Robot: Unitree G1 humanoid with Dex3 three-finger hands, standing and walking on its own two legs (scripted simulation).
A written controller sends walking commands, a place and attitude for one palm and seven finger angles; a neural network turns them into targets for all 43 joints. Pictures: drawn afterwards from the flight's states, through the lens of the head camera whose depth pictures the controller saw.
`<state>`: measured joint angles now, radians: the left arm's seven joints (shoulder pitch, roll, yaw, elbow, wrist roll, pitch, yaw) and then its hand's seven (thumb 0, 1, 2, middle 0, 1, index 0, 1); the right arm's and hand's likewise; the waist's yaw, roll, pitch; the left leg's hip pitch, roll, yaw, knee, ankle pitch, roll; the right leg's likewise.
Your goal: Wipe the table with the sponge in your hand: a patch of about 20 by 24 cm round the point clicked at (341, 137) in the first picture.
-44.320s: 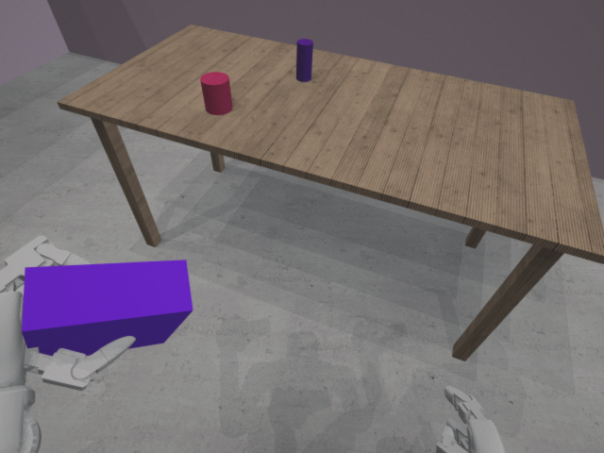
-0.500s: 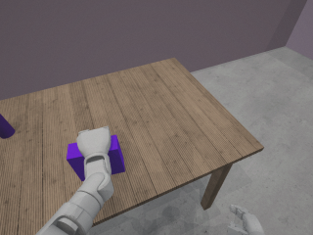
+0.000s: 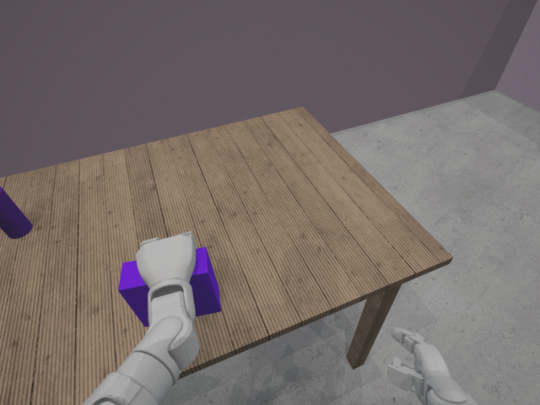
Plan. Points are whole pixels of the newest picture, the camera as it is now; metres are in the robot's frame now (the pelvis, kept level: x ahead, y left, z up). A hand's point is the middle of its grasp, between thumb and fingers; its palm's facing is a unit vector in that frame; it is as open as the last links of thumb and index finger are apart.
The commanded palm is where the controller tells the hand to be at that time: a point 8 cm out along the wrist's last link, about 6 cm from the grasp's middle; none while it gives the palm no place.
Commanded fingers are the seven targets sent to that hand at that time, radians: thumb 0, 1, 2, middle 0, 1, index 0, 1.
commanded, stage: wipe back along the third lane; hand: left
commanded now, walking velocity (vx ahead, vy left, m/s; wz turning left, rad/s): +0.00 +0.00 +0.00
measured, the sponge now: (177, 295) +0.30 +0.21 -0.04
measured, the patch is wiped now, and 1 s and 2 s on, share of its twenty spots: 1.00 1.00 1.00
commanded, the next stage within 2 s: slide back across to the middle lane in 0.58 s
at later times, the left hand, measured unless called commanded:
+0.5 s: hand (176, 276) +0.31 +0.20 +0.01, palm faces -0.03 -0.02 -1.00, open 9.6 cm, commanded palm +0.26 +0.18 +0.04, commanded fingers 0.00 0.10 1.30 -1.20 -1.60 -1.20 -1.60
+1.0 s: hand (168, 281) +0.30 +0.21 +0.02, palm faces +0.01 -0.09 -1.00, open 9.6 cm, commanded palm +0.24 +0.21 +0.06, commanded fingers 0.00 0.10 1.30 -1.20 -1.60 -1.20 -1.60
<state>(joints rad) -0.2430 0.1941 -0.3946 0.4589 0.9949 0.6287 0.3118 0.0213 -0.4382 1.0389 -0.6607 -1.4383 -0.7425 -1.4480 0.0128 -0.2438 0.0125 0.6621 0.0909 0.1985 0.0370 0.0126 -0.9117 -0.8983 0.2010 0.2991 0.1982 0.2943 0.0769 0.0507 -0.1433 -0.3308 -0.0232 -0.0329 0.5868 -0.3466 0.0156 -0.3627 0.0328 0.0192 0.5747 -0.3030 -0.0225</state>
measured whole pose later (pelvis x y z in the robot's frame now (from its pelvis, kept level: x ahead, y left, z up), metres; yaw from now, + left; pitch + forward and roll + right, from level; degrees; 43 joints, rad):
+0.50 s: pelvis -0.01 +0.00 +0.00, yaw +0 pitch +6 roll +0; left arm -0.31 0.19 -0.35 0.55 0.98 0.60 0.32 0.00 -0.45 1.04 -0.68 -1.42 -0.76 -1.43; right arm 0.08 -0.24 0.01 0.69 0.09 0.18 0.01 0.01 -0.91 -0.90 0.20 0.30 0.20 0.29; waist 0.07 0.05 -0.15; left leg -0.38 -0.02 -0.03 0.61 -0.33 0.01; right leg -0.42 0.04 0.02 0.60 -0.29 -0.03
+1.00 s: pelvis +0.00 -0.01 +0.00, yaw -1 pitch +4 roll +0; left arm -0.16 0.22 -0.30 0.36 0.96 0.58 0.30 0.01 -0.44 1.04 -0.67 -1.44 -0.75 -1.44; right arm 0.05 -0.24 0.02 0.66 0.09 0.18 0.01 0.01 -0.91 -0.90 0.20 0.30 0.20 0.29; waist 0.07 0.06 -0.13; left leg -0.30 -0.01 -0.02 0.56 -0.33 0.01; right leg -0.34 0.04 0.03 0.56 -0.29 -0.03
